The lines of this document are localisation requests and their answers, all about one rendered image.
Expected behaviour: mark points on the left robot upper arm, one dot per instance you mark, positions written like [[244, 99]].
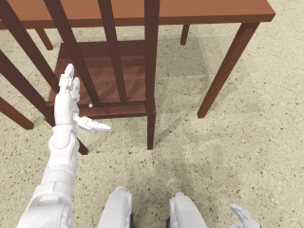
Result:
[[48, 216]]

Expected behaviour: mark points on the chair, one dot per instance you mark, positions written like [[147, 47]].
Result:
[[116, 77]]

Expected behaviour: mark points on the right robot shin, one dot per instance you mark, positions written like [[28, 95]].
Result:
[[175, 224]]

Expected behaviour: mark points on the robot left hand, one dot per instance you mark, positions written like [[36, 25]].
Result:
[[66, 103]]

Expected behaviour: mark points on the robot right hand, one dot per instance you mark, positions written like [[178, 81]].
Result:
[[244, 216]]

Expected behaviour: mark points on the table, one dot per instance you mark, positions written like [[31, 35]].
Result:
[[34, 14]]

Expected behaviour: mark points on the left robot forearm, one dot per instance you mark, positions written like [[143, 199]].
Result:
[[56, 186]]

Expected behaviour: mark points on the robot right thigh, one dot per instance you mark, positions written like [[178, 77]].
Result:
[[184, 212]]

